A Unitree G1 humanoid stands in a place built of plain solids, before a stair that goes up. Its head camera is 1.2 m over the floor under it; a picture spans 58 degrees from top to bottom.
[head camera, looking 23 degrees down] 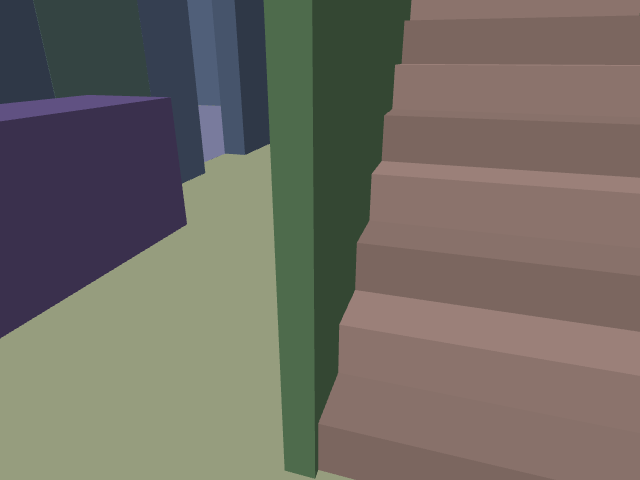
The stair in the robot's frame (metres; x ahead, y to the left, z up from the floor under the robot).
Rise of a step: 0.19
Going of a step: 0.24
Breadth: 1.06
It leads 17 degrees to the right of straight ahead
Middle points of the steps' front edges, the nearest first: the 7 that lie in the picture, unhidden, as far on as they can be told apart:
0.82 -0.50 0.19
1.05 -0.57 0.39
1.28 -0.64 0.58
1.50 -0.71 0.78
1.73 -0.78 0.97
1.96 -0.84 1.17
2.19 -0.91 1.36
